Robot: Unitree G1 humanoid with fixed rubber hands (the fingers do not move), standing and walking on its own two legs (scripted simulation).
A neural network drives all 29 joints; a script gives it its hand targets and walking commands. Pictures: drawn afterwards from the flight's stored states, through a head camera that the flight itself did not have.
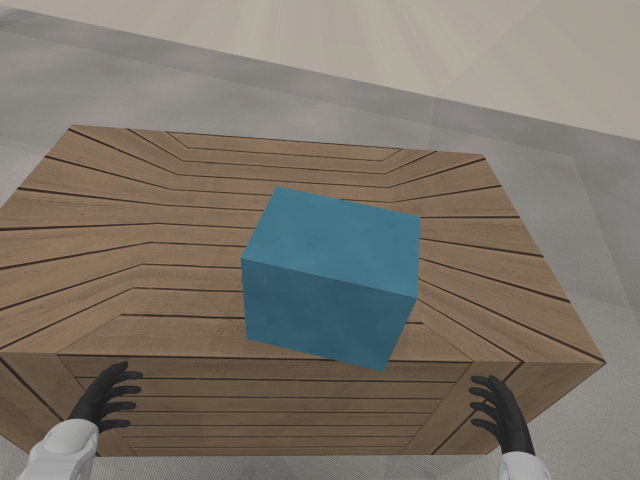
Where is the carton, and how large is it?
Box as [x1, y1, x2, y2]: [241, 186, 419, 371]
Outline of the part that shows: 276,186 241,256 247,338 382,371 417,296 419,216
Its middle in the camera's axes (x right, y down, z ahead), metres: +0.01 +0.07 +0.69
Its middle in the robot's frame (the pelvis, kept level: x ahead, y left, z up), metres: +0.45 -0.03 -0.06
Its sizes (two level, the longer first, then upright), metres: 0.259 0.181 0.225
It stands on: a pedestal, 0.58 m high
